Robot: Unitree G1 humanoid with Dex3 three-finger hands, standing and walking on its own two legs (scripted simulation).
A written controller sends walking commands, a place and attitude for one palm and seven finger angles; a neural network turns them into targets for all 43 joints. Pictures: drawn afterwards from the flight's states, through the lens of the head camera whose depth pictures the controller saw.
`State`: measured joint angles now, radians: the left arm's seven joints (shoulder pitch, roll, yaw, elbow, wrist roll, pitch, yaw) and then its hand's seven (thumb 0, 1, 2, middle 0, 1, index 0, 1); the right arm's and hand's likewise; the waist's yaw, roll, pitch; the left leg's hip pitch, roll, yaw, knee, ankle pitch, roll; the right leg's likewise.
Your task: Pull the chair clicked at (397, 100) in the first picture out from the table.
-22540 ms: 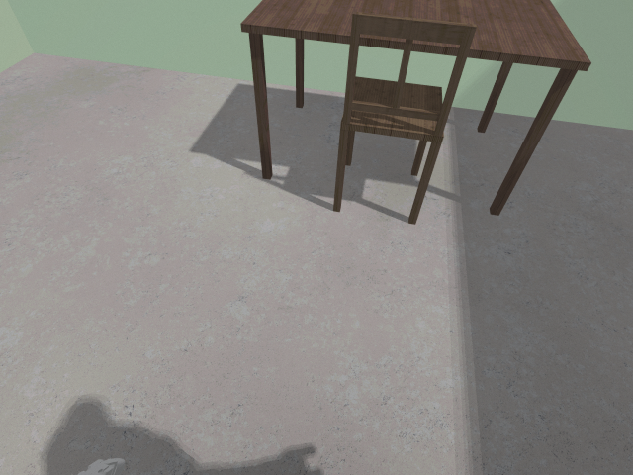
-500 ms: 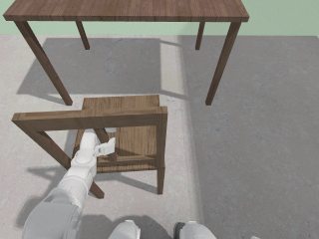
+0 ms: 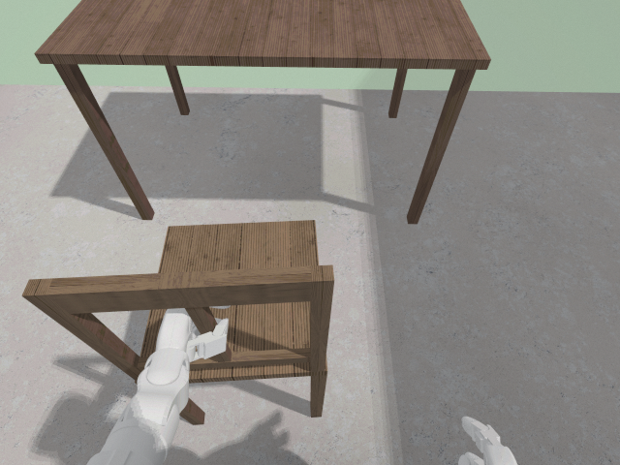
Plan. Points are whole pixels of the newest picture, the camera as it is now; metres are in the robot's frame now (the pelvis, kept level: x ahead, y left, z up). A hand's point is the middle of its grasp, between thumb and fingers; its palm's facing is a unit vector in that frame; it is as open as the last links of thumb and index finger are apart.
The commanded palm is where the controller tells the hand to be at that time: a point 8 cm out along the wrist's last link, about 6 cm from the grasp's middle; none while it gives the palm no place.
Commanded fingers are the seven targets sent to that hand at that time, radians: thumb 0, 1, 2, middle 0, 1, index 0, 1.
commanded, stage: stop walking, hand still on the chair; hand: left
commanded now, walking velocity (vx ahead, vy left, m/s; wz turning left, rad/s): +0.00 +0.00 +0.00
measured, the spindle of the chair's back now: (211, 333) +0.31 +0.17 -0.10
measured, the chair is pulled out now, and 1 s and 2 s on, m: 0.61 0.64 0.64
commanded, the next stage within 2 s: open the thumb and straighten the fingers in 0.38 s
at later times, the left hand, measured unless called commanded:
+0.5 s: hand (219, 353) +0.27 +0.15 -0.06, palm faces +0.09 -0.98 -0.17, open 5.6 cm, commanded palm +0.24 +0.20 -0.04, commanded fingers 0.00 0.66 0.78 -0.50 -1.45 -0.50 -1.45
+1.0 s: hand (208, 350) +0.27 +0.16 -0.06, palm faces +0.10 -0.98 -0.16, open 14.6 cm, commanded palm +0.24 +0.22 -0.04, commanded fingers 0.00 -0.55 0.20 -0.08 -0.22 -0.08 -0.22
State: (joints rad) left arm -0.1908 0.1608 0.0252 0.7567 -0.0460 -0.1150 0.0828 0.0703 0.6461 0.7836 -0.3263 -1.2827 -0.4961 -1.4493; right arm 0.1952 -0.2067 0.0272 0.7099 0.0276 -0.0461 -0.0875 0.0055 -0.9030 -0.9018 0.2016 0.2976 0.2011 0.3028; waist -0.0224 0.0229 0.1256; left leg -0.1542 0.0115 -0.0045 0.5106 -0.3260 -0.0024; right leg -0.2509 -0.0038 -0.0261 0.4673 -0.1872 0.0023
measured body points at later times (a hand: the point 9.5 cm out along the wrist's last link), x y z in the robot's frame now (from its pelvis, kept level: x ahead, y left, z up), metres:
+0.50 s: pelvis +0.00 -0.01 +0.00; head +0.02 -0.02 +0.45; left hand +0.26 +0.20 -0.05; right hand +0.11 -0.26 -0.11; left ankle -0.03 +0.12 -0.74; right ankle +0.04 -0.12 -0.74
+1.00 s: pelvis +0.00 -0.01 -0.03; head +0.04 -0.02 +0.42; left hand +0.26 +0.21 -0.05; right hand +0.16 -0.26 -0.13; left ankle -0.03 +0.12 -0.74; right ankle +0.04 -0.12 -0.74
